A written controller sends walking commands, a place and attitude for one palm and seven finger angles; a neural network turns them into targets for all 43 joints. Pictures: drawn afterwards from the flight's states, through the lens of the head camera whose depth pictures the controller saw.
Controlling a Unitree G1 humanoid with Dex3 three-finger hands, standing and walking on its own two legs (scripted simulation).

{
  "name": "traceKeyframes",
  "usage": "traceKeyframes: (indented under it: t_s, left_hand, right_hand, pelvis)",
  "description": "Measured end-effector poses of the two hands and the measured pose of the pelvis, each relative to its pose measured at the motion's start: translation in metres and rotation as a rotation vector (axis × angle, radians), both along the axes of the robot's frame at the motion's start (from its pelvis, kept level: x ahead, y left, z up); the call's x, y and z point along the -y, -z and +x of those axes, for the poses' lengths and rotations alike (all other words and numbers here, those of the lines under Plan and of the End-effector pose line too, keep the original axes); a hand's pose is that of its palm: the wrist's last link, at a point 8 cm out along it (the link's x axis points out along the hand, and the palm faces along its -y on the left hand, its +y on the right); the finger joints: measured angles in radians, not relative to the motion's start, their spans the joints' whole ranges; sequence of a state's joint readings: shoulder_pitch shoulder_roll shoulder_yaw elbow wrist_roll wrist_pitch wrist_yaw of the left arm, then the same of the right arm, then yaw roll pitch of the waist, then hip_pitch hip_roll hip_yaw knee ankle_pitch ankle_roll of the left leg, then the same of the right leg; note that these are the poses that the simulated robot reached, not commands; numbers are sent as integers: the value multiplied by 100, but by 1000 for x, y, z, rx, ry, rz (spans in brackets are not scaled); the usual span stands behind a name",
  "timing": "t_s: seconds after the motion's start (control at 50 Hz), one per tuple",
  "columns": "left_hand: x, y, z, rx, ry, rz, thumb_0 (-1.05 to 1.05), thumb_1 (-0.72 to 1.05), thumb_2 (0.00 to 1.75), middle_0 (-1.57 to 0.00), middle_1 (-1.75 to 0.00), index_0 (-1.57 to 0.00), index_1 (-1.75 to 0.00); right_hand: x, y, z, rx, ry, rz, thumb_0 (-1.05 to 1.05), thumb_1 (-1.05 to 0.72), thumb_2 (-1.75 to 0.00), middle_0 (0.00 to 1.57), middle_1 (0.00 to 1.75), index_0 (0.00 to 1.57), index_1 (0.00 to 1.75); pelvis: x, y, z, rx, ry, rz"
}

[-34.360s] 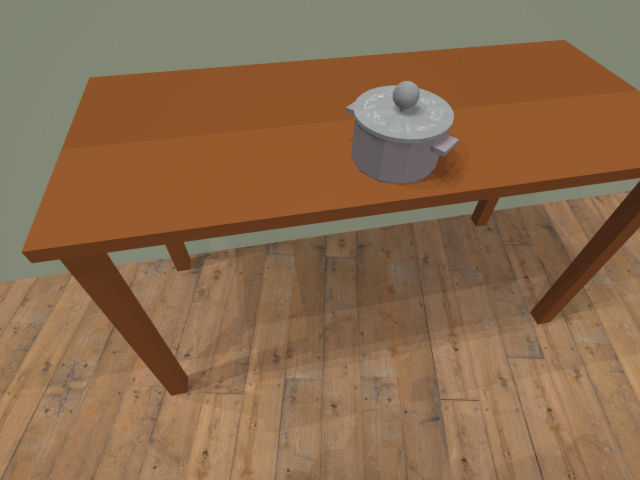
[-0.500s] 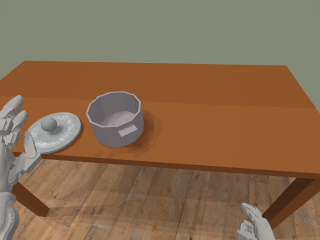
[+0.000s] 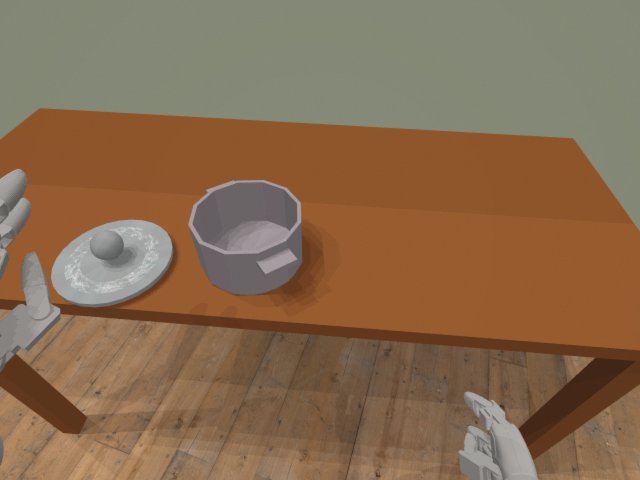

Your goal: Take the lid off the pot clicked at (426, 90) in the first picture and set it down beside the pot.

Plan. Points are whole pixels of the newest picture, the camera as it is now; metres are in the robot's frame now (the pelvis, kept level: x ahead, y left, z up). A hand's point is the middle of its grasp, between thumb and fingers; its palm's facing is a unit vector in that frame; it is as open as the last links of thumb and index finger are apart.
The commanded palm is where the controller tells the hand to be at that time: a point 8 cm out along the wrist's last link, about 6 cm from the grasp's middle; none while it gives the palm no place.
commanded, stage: step back with the hand held close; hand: left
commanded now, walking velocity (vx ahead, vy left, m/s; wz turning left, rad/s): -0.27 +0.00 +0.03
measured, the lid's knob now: (107, 245) +0.42 +0.40 +0.03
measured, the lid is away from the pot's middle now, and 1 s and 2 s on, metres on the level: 0.23 0.23 0.23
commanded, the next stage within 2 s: stop stepping back and stand still in 1.04 s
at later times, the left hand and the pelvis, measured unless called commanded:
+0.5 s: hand (66, 356) +0.17 +0.24 +0.18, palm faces +0.27 -0.83 -0.49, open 7.4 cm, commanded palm +0.09 +0.29 +0.20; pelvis -0.06 +0.02 -0.01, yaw -4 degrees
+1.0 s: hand out of the picture +0.04 +0.25 +0.17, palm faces +0.31 -0.85 -0.44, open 7.4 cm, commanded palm -0.02 +0.30 +0.20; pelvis -0.16 +0.03 -0.01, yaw -2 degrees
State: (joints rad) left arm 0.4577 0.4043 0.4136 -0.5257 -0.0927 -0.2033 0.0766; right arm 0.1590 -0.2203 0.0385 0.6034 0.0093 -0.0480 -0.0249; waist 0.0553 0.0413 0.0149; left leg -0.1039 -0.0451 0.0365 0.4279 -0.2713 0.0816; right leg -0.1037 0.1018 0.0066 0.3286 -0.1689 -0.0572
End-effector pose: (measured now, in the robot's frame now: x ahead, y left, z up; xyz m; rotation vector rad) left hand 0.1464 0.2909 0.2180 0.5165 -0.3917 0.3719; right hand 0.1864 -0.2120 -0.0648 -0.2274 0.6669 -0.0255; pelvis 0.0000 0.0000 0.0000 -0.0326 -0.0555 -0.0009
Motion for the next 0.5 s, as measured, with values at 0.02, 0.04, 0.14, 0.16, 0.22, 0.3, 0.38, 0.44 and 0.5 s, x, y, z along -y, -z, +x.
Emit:
traceKeyframes:
  t_s: [0.02,0.04,0.14,0.16,0.22,0.3,0.38,0.44,0.5]
  left_hand:
    - [-1,1,2,1,10,2,1,89,90,-21,-30,-21,-30]
    - [-1,3,4,-5,24,0,1,89,90,-20,-30,-21,-30]
    - [0,24,9,-103,103,1,1,89,90,-20,-30,-21,-30]
    - [-1,26,8,-122,115,9,1,89,90,-20,-30,-21,-30]
    - [-4,29,2,-149,131,42,1,89,90,-21,-30,-22,-30]
    - [-9,21,-7,-126,112,73,1,88,90,-21,-30,-22,-31]
    - [-12,15,-12,-85,89,76,1,88,90,-21,-30,-22,-31]
    - [-7,18,-13,-83,100,64,1,89,90,-21,-30,-22,-30]
    - [6,24,-15,-112,141,61,1,89,90,-20,-30,-21,-30]
  right_hand:
    - [2,0,-4,-7,13,-5,1,-90,-90,21,30,20,30]
    - [4,0,-8,-14,28,-11,1,-90,-90,21,30,20,30]
    - [14,0,-32,-44,114,-43,1,-90,-90,21,30,20,30]
    - [15,0,-38,-49,128,-50,1,-90,-90,20,30,20,30]
    - [17,3,-53,-62,154,-68,1,-90,-90,20,30,20,30]
    - [12,10,-71,-86,164,-69,1,-90,-90,20,30,20,30]
    - [3,18,-83,-111,151,-49,1,-90,-90,20,30,20,30]
    - [-2,21,-90,-117,136,-28,2,-90,-90,20,30,20,30]
    - [-4,21,-97,-104,128,-5,2,-90,-90,20,30,20,30]
  pelvis:
    - [-2,0,-2,-7,4,0]
    - [-5,1,-3,-14,8,1]
    - [-18,4,-10,-38,21,12]
    - [-20,5,-12,-42,22,15]
    - [-25,8,-16,-47,24,28]
    - [-30,10,-20,-55,23,24]
    - [-30,10,-28,-76,36,19]
    - [-27,10,-40,-90,53,22]
    - [-21,10,-56,-94,69,27]
